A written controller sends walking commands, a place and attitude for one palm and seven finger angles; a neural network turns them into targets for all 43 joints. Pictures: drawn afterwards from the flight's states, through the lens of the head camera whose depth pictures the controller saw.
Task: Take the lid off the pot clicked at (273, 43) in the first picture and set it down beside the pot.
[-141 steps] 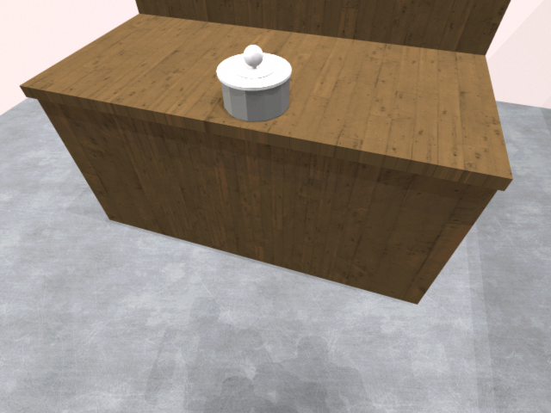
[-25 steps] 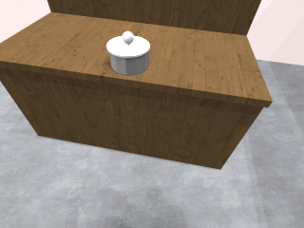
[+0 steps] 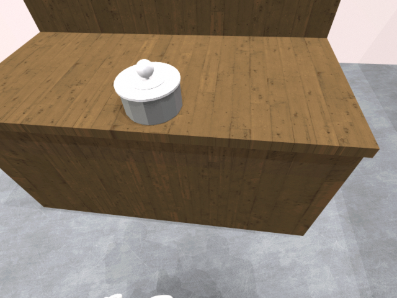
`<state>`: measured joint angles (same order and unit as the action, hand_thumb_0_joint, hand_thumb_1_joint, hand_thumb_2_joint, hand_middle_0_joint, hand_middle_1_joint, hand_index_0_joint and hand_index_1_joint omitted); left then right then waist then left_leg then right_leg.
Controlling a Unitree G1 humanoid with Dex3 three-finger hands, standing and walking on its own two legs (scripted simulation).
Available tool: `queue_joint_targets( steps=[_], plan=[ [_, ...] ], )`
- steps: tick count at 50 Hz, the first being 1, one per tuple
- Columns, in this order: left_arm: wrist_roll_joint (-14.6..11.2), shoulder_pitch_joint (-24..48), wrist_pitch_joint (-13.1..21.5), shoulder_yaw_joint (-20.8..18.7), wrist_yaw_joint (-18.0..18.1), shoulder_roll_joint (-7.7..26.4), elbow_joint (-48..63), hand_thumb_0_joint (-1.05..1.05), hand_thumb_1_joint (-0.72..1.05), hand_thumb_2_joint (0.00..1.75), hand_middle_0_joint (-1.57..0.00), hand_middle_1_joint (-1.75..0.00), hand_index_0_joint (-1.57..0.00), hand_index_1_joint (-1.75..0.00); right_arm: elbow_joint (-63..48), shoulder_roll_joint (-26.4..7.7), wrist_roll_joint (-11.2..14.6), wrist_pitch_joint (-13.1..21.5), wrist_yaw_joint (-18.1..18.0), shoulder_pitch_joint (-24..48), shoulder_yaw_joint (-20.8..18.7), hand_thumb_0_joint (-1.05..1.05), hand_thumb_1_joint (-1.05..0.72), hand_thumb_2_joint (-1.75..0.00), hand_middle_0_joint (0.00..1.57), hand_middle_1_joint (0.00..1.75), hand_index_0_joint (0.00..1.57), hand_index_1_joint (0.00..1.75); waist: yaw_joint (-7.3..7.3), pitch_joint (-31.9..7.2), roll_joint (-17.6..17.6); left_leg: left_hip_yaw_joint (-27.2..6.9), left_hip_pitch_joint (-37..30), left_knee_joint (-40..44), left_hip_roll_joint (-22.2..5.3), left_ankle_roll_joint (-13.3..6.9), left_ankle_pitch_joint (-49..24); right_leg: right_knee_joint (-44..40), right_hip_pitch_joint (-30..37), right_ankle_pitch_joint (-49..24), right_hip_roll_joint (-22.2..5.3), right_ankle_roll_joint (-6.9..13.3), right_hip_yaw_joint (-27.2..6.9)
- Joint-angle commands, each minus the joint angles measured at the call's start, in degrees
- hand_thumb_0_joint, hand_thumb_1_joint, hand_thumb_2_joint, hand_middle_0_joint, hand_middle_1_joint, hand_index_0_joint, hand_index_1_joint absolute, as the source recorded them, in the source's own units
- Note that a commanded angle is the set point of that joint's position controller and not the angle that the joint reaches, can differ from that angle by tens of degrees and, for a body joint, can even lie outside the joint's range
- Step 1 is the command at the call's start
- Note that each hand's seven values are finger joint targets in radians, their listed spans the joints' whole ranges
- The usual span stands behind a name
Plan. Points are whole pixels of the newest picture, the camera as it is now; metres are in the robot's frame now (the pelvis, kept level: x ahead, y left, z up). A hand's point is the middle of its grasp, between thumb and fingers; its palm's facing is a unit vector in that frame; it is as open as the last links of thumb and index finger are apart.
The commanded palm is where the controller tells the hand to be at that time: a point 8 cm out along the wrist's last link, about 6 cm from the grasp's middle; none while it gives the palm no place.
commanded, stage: take the last steps up to it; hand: left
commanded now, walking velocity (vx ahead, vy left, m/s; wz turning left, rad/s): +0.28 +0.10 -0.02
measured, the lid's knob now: (144, 68) +0.71 +0.18 +0.10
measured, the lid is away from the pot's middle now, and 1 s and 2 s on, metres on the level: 0.00 0.00 0.00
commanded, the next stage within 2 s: come to a stop and stand still in 0.34 s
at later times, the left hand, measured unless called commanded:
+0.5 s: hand (92, 297) +0.16 +0.26 -0.16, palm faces +0.06 -0.98 -0.20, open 7.4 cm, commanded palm none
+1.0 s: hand (106, 259) +0.24 +0.26 -0.16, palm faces -0.02 -0.97 -0.25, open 7.4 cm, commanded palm none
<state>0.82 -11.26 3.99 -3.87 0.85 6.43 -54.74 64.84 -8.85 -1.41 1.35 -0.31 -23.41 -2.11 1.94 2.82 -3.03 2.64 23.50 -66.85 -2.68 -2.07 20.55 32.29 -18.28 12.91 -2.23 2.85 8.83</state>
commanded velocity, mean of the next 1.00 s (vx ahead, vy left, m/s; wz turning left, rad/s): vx -0.01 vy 0.02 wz -0.02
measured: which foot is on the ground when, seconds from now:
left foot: up 0.00-0.26, down 0.28-1.00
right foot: down 0.00-0.28, up 0.30-0.60, down 0.62-1.00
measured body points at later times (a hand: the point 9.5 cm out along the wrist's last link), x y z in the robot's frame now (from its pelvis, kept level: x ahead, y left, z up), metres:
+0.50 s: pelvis +0.15 +0.08 +0.01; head +0.17 +0.08 +0.46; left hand +0.16 +0.32 -0.14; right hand +0.20 -0.15 -0.14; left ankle +0.17 +0.17 -0.73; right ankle +0.16 -0.03 -0.67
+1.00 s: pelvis +0.17 +0.08 +0.00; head +0.19 +0.07 +0.45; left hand +0.24 +0.31 -0.15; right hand +0.18 -0.15 -0.16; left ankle +0.17 +0.17 -0.73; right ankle +0.21 -0.03 -0.73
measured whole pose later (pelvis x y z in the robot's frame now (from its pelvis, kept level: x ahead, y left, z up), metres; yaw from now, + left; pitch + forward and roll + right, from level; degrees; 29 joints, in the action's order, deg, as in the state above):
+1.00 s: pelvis +0.17 +0.08 +0.00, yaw -3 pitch -1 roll +0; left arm 0.8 -10.6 -1.1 -1.4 3.2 9.3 -58.8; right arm 61.0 -9.1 -0.5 -1.7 -1.5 -13.7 -1.9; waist 0.8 3.6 -0.8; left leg 8.7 12.7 -31.4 -1.3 -1.5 17.3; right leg 31.5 -17.5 12.6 -0.7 1.8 4.1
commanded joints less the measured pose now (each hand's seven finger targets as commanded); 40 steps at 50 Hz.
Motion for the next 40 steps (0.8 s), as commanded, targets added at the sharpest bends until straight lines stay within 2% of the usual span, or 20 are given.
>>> queue_joint_targets(
  steps=[1, 4, 9, 12, 13, 14, 15, 16, 18, 21, 24, 27, 28, 29, 30, 31, 32, 34, 37, 40],
  plan=[
    [0.6, -7.0, 0.8, -1.7, 0.5, 8.1, -0.2, 0.00, 0.90, 0.90, -0.20, -0.30, -0.20, -0.30, -5.1, -0.4, -0.1, 0.0, 0.7, -1.6, -1.0, 0.00, -0.90, -0.90, 0.20, 0.30, 0.20, 0.30, -0.23, 0.9, 8.7, -0.8, 6.2, 5.6, -5.1, 2.2, -6.3, -23.9, -1.0, 1.8, -15.2, 6.8, -12.9],
    [0.7, -7.8, 0.8, -1.9, 0.0, 10.6, -0.7, 0.00, 0.90, 0.90, -0.20, -0.30, -0.20, -0.30, -7.5, -0.4, 0.1, 0.2, 1.5, 2.2, -1.2, 0.00, -0.90, -0.90, 0.20, 0.30, 0.20, 0.30, -1.53, 0.3, 7.8, 1.5, 2.9, 18.3, -4.4, 2.9, -8.6, -23.7, 0.0, 1.2, -14.1, 6.8, -10.6],
    [0.8, -8.8, -0.1, -2.4, -0.5, 13.6, -1.8, 0.00, 0.90, 0.90, -0.20, -0.30, -0.20, -0.30, -10.4, -2.8, 0.2, 1.5, 1.9, 7.5, -1.4, 0.00, -0.90, -0.90, 0.20, 0.30, 0.20, 0.30, -3.25, 0.8, 10.6, 3.6, -3.1, 29.9, -1.7, 2.7, -8.2, -20.2, 2.5, 4.1, -14.8, 5.8, -11.5],
    [0.7, -8.3, -1.2, -2.1, -0.5, 11.9, -2.4, 0.00, 0.90, 0.90, -0.20, -0.30, -0.20, -0.30, -8.6, -5.1, 0.2, 2.4, 1.2, 2.2, -1.5, 0.00, -0.90, -0.90, 0.20, 0.30, 0.20, 0.30, -0.11, 0.2, 6.8, 4.7, -16.0, 41.0, 0.2, 2.7, -8.5, -9.3, -0.5, 4.3, -10.1, 3.1, -8.0],
    [0.4, -9.1, -1.5, -1.5, -0.7, 9.5, -2.0, 0.00, 0.90, 0.90, -0.20, -0.30, -0.20, -0.30, -7.7, -9.4, -0.3, 2.8, 0.5, -2.5, -2.4, 0.00, -0.90, -0.90, 0.20, 0.30, 0.20, 0.30, 1.69, -2.1, -2.6, -3.6, -23.1, 45.0, -5.8, 0.3, -8.9, 3.6, -5.1, 5.8, -5.3, 1.0, -4.5],
    [0.3, -10.0, -1.7, -1.0, -1.0, 6.3, -0.3, 0.00, 0.90, 0.90, -0.20, -0.30, -0.20, -0.30, -7.4, -15.1, -0.6, 2.4, -0.1, -6.7, -3.6, 0.00, -0.90, -0.90, 0.20, 0.30, 0.20, 0.30, 2.53, -2.8, -15.4, -19.8, -26.2, 51.7, -17.7, -5.2, -8.2, 19.3, -14.5, 20.2, 1.0, -1.7, 0.7],
    [0.7, -7.9, -1.4, -0.8, -0.7, 7.3, 0.8, 0.00, 0.90, 0.90, -0.20, -0.30, -0.20, -0.30, -7.8, -14.7, -0.6, 1.6, -0.1, -5.9, -3.1, 0.00, -0.90, -0.90, 0.20, 0.30, 0.20, 0.30, 2.79, -2.1, -12.0, -22.9, -22.7, 54.3, -20.0, -9.4, -3.4, 28.6, -17.2, 22.9, 0.2, -0.5, -3.8],
    [0.8, -6.2, -1.4, -0.8, -0.6, 7.1, 0.3, 0.00, 0.90, 0.90, -0.20, -0.30, -0.20, -0.30, -8.2, -12.1, -0.5, 1.8, -0.6, -3.1, -2.3, 0.00, -0.90, -0.90, 0.20, 0.30, 0.20, 0.30, 2.12, -1.4, -12.5, -22.0, -19.6, 55.2, -18.7, -10.1, -1.8, 34.9, -19.2, 18.7, -1.6, -0.3, -6.2],
    [0.7, -7.3, -1.6, -1.0, -1.1, 7.5, -1.7, 0.00, 0.90, 0.90, -0.20, -0.30, -0.20, -0.30, -9.7, -7.4, -0.1, 2.3, -0.9, 3.9, -0.7, 0.00, -0.90, -0.90, 0.20, 0.30, 0.20, 0.30, -1.08, 0.4, -5.4, -13.3, -14.1, 56.2, -14.6, -8.4, -6.4, 35.7, -17.7, 9.4, -4.2, -1.1, -7.8],
    [0.5, -11.6, -2.6, -0.3, -1.0, 5.8, -3.1, 0.00, 0.90, 0.90, -0.20, -0.30, -0.20, -0.30, -9.8, -6.9, 0.4, 3.0, -1.0, 6.8, -0.2, 0.00, -0.90, -0.90, 0.20, 0.30, 0.20, 0.30, -3.63, -3.3, -3.5, -5.4, -13.0, 55.7, -12.4, -8.5, -18.2, 29.3, -11.8, 7.2, -4.5, -2.2, -6.8],
    [0.5, -9.8, -3.1, 0.6, -0.4, 4.2, -3.1, 0.00, 0.90, 0.90, -0.20, -0.30, -0.20, -0.30, -8.9, -6.0, 0.2, 2.5, -1.4, 7.0, 0.0, 0.00, -0.90, -0.90, 0.20, 0.30, 0.20, 0.30, -2.94, -1.7, 1.0, -4.0, -11.1, 53.9, -12.5, -9.1, -27.7, 16.8, -5.9, 7.7, -3.7, -3.1, -6.1],
    [0.5, -11.7, -3.2, 1.6, 0.6, 3.2, -4.7, 0.00, 0.90, 0.90, -0.20, -0.30, -0.20, -0.30, -7.2, -6.5, 0.4, 1.6, -1.9, 7.7, 0.4, 0.00, -0.90, -0.90, 0.20, 0.30, 0.20, 0.30, -3.41, -3.9, 0.4, -2.5, -11.0, 48.4, -11.7, -7.4, -31.8, 4.4, 3.4, 1.5, -1.6, -3.7, -5.6],
    [0.4, -13.3, -3.0, 1.6, 0.8, 3.8, -5.5, 0.00, 0.90, 0.90, -0.20, -0.30, -0.20, -0.30, -6.5, -6.5, 0.6, 1.3, -2.0, 8.3, 0.5, 0.00, -0.90, -0.90, 0.20, 0.30, 0.20, 0.30, -4.29, -4.5, 0.5, -1.7, -10.8, 45.9, -10.6, -5.6, -28.9, -1.8, 6.7, -3.2, -1.8, -3.9, -5.8],
    [0.5, -13.9, -2.6, 1.4, 1.1, 6.4, -6.0, 0.00, 0.90, 0.90, -0.20, -0.30, -0.20, -0.30, -5.9, -5.2, 1.0, 1.2, -1.9, 8.1, 0.7, 0.00, -0.90, -0.90, 0.20, 0.30, 0.20, 0.30, -4.57, -4.1, 4.1, -1.6, -9.4, 43.0, -8.1, -2.8, -23.9, -8.5, 9.6, -10.5, -3.0, -3.6, -8.9],
    [0.5, -12.6, -2.1, 1.6, 1.3, 8.1, -6.1, 0.00, 0.90, 0.90, -0.20, -0.30, -0.20, -0.30, -5.5, -3.8, 1.4, 0.9, -1.9, 7.1, 0.8, 0.00, -0.90, -0.90, 0.20, 0.30, 0.20, 0.30, -2.81, -2.6, 7.2, -0.7, -7.7, 42.4, -4.5, 0.1, -14.7, -9.4, 9.2, -22.6, -7.1, -1.5, -15.3],
    [0.3, -10.7, -2.2, 1.8, 1.2, 9.7, -5.8, 0.00, 0.90, 0.90, -0.20, -0.30, -0.20, -0.30, -5.0, -3.2, 1.6, 0.4, -1.7, 6.0, 0.7, 0.00, -0.90, -0.90, 0.20, 0.30, 0.20, 0.30, -1.39, -1.0, 4.9, -0.8, -8.3, 44.2, -2.7, 1.4, -7.5, -8.5, 6.4, -26.6, -10.2, 0.6, -16.2],
    [0.2, -9.8, -2.2, 1.9, 1.3, 9.7, -5.9, 0.00, 0.90, 0.90, -0.20, -0.30, -0.20, -0.30, -4.2, -2.4, 1.5, 0.0, -1.7, 5.5, 0.7, 0.00, -0.90, -0.90, 0.20, 0.30, 0.20, 0.30, -0.97, -1.8, 5.4, -0.9, -10.6, 44.6, -2.4, 1.6, -11.0, -6.6, 5.4, -30.7, -9.9, 1.5, -16.3],
    [0.0, -8.5, -2.2, 1.8, 1.7, 10.5, -6.0, 0.00, 0.90, 0.90, -0.20, -0.30, -0.20, -0.30, -3.1, -3.8, 1.4, -0.9, -1.8, 4.8, 0.1, 0.00, -0.90, -0.90, 0.20, 0.30, 0.20, 0.30, -0.95, -5.0, 12.9, 0.3, -12.9, 42.6, -2.8, 2.0, -12.5, -6.4, 7.4, -35.5, -9.5, 1.9, -15.5],
    [-0.2, -7.4, -3.0, 1.2, 2.2, 10.7, -5.2, 0.00, 0.90, 0.90, -0.20, -0.30, -0.20, -0.30, -2.5, -4.0, 1.1, -1.6, -2.1, 4.7, -0.2, 0.00, -0.90, -0.90, 0.20, 0.30, 0.20, 0.30, -1.16, -5.8, 6.2, 0.1, -14.8, 41.3, -3.3, 2.4, -19.4, -4.6, 7.5, -35.6, -9.5, 2.7, -15.7],
    [-0.1, -6.4, -3.7, 0.7, 2.3, 11.1, -4.3, 0.00, 0.90, 0.90, -0.20, -0.30, -0.20, -0.30, -3.5, -4.7, 1.0, -2.1, -2.1, 5.2, -0.7, 0.00, -0.90, -0.90, 0.20, 0.30, 0.20, 0.30, -1.60, -6.3, 4.4, 0.1, -15.1, 39.1, -4.0, 2.1, -23.3, -4.2, 6.7, -31.3, -8.9, 2.6, -15.1]
  ],
)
